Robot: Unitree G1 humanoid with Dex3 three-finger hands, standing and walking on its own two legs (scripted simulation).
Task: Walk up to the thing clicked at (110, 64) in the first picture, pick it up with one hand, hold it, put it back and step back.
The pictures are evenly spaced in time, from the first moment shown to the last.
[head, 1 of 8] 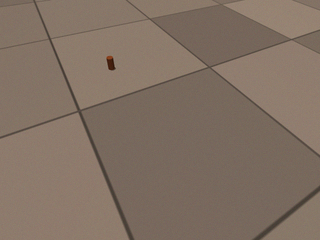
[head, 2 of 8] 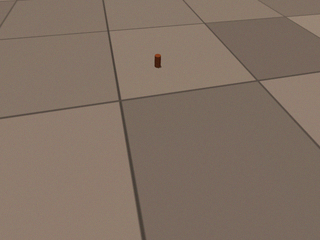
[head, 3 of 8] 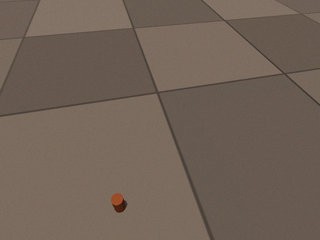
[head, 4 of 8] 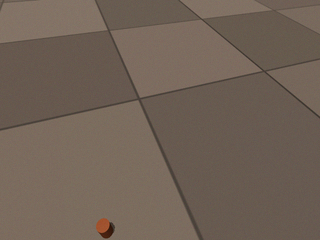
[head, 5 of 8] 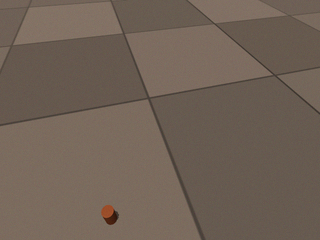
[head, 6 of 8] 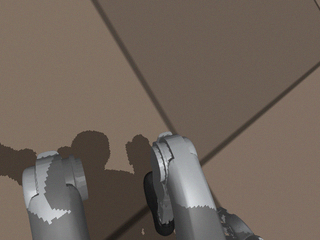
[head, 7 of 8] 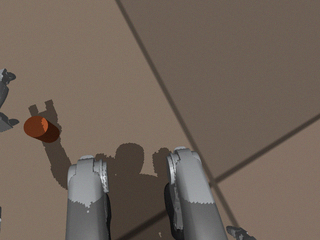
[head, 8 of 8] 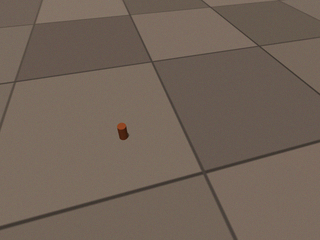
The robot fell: no
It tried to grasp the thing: yes
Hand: left
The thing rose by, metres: 0.61
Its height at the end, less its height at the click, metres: +0.00
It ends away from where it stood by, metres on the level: 0.02
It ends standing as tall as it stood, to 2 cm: yes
